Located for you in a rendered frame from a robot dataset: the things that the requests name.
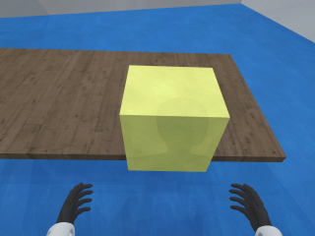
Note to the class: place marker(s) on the robot right hand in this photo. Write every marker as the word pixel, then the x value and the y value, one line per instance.
pixel 253 208

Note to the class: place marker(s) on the robot left hand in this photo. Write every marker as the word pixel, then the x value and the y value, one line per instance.
pixel 69 211

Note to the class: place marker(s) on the table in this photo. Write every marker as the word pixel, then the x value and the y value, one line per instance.
pixel 64 104

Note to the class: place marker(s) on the carton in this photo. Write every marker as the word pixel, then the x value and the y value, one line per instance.
pixel 172 118

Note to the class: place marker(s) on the robot right forearm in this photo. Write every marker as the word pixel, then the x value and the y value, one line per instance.
pixel 268 230

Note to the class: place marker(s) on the robot left forearm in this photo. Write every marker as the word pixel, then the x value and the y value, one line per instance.
pixel 61 229

